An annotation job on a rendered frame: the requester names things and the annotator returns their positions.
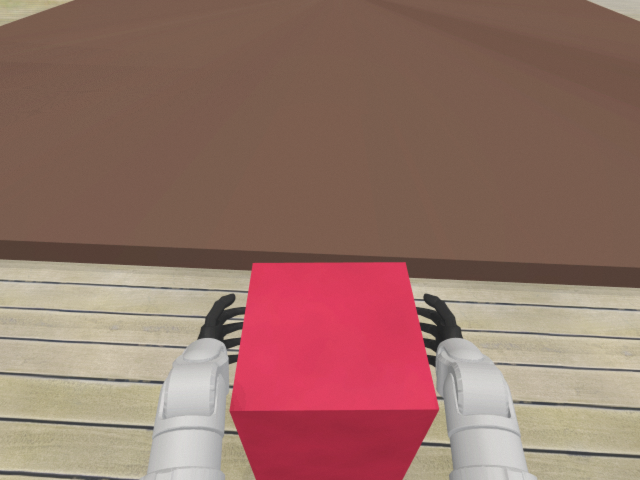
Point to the robot left hand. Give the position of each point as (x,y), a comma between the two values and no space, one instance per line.
(214,328)

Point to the right robot forearm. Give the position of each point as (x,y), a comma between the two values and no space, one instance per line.
(480,415)

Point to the robot right hand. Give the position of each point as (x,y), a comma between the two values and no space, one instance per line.
(444,319)

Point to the carton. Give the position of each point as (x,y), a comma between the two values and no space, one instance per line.
(332,379)

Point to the left robot forearm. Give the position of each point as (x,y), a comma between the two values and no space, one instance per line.
(190,418)

